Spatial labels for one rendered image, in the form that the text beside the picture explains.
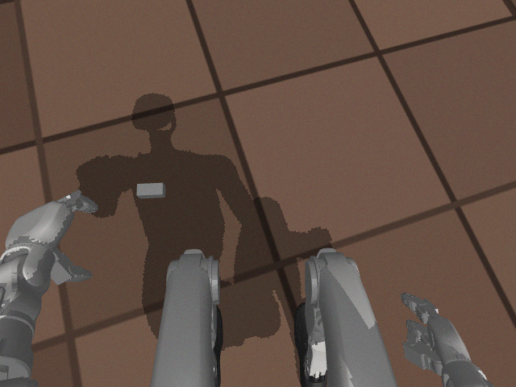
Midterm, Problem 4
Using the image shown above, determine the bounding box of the right robot arm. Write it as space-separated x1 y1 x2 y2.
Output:
441 360 495 387

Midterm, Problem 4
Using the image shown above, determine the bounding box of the right robot hand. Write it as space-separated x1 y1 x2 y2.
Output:
401 293 472 377

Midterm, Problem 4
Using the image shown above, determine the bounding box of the left robot hand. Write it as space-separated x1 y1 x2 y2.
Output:
5 190 98 285

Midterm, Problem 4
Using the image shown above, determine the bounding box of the left robot arm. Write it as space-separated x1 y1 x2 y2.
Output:
0 243 56 387

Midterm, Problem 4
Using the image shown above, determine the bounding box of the small box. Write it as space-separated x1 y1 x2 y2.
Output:
136 183 165 198

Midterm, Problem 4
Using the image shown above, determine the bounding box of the right robot foot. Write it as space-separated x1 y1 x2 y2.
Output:
294 302 327 387

